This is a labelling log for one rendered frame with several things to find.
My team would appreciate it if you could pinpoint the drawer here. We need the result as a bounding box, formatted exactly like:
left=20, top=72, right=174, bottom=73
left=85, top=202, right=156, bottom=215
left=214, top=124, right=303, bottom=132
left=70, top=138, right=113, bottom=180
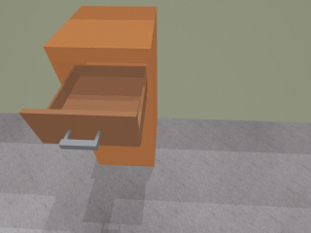
left=19, top=64, right=148, bottom=148

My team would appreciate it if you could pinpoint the cabinet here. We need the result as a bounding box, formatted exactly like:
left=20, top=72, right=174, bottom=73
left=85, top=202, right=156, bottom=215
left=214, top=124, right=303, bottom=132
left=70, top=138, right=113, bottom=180
left=43, top=6, right=157, bottom=167

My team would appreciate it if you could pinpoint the handle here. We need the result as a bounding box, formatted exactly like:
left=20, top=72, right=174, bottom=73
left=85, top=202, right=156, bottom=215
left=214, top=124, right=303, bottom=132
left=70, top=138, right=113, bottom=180
left=58, top=130, right=101, bottom=150

